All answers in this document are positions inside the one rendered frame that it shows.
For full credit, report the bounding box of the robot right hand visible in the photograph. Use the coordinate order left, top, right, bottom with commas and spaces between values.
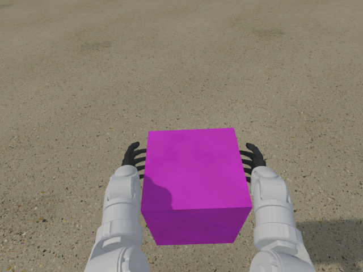
239, 143, 266, 183

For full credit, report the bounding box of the robot left hand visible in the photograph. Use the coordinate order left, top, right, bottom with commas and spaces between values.
121, 142, 147, 179

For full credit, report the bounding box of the right robot forearm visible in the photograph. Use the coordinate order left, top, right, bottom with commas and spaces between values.
250, 166, 315, 269

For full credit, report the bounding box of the carton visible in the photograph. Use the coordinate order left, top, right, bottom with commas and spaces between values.
141, 127, 252, 245

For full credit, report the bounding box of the robot right upper arm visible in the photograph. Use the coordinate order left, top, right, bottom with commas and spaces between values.
249, 249, 316, 272

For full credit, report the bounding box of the left robot forearm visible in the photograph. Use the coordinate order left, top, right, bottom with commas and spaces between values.
87, 165, 142, 264

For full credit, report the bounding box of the robot left upper arm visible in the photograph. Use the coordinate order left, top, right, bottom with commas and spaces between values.
84, 245, 150, 272

